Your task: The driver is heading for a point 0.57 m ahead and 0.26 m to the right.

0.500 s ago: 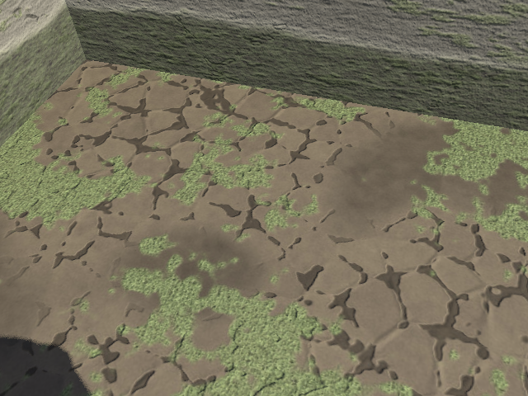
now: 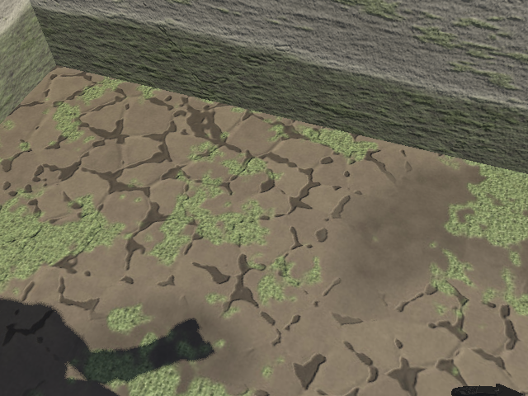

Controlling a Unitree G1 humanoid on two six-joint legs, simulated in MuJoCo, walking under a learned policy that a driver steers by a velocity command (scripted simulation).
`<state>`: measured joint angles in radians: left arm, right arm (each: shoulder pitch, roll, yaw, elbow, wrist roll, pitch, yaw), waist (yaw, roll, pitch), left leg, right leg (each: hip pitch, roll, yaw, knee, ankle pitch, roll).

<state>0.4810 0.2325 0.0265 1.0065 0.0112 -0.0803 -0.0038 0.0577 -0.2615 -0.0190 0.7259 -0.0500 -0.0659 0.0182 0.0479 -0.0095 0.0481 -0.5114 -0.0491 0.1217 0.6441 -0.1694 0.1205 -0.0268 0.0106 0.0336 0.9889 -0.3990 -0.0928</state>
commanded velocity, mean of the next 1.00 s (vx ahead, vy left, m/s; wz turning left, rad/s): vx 0.68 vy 0.00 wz -0.47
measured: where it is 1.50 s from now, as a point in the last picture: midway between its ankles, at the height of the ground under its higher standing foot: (363, 251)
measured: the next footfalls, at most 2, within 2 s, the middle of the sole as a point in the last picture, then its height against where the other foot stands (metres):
right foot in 0.40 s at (325, 346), level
left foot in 0.80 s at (338, 217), level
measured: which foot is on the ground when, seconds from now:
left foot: down 0.00-0.40, up 0.42-0.78, down 0.80-1.00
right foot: up 0.00-0.38, down 0.40-0.80, up 0.82-1.00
